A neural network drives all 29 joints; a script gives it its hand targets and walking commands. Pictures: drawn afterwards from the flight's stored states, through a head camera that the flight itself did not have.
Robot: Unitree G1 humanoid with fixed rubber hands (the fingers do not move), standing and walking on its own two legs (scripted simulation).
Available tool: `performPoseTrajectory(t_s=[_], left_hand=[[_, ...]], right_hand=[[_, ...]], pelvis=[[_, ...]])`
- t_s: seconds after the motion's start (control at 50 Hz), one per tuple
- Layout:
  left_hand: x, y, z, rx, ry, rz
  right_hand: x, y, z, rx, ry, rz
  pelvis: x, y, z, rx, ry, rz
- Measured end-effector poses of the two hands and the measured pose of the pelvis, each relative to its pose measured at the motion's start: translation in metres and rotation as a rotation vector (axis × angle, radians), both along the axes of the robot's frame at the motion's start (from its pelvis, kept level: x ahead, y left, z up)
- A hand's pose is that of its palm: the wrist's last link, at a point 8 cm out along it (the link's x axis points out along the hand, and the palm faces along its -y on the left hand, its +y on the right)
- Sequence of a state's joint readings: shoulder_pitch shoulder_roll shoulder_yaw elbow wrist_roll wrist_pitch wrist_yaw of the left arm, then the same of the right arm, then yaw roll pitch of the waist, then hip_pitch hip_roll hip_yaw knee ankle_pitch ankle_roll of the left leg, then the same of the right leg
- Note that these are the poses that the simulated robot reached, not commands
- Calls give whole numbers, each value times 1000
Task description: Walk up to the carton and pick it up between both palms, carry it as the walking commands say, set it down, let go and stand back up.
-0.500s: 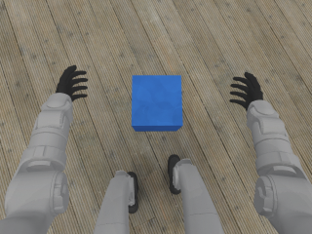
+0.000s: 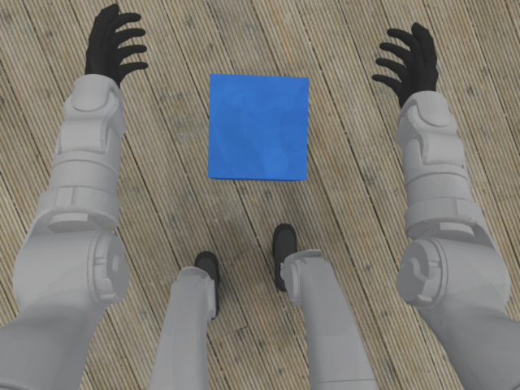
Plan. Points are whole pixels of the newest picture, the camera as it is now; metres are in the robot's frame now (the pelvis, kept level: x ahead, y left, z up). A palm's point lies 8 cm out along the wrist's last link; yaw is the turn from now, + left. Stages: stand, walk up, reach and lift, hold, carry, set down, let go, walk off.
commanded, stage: reach and lift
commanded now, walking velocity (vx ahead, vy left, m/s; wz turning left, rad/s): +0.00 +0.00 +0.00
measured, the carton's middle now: (256, 135) +0.50 -0.05 -0.55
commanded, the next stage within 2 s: none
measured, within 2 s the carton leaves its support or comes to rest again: neither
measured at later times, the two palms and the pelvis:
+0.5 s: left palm (140, 105) +0.52 +0.16 -0.24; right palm (374, 116) +0.47 -0.25 -0.25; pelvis -0.03 +0.02 -0.13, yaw -1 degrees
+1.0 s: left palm (166, 125) +0.51 +0.15 -0.39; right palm (345, 132) +0.46 -0.24 -0.39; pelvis -0.05 +0.01 -0.23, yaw +0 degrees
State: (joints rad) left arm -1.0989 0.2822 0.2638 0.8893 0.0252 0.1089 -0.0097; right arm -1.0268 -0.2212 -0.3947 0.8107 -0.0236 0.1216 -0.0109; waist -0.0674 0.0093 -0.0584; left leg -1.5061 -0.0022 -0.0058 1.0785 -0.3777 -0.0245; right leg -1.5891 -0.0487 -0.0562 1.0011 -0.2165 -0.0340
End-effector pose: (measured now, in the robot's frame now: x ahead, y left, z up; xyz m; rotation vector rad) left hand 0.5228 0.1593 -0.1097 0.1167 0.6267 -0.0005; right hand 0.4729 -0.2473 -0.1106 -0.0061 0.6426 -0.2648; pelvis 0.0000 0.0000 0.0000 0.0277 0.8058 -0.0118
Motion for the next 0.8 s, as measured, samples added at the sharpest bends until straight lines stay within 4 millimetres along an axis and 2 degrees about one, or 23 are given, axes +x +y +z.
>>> performPoseTrajectory(t_s=[0.12,0.2,0.28,0.5,0.64,0.8], left_hand=[[-6,5,-13,-3,0,4],[-9,7,-28,-2,12,7],[-10,6,-52,-2,23,14],[-7,-1,-134,-5,20,35],[-7,-4,-174,-4,28,40],[-8,-7,-216,-4,42,44]], right_hand=[[-5,-2,-10,-6,7,3],[-7,-1,-25,-1,20,4],[-7,1,-50,10,30,1],[-7,0,-136,4,24,-23],[-6,-4,-175,3,27,-35],[-2,2,-216,14,35,-40]], pelvis=[[-1,3,-6,-7,34,4],[-6,7,-21,-10,45,3],[-12,11,-46,-12,50,0],[-29,17,-125,-7,46,-2],[-38,16,-160,-6,38,-2],[-45,14,-194,-6,14,1]])
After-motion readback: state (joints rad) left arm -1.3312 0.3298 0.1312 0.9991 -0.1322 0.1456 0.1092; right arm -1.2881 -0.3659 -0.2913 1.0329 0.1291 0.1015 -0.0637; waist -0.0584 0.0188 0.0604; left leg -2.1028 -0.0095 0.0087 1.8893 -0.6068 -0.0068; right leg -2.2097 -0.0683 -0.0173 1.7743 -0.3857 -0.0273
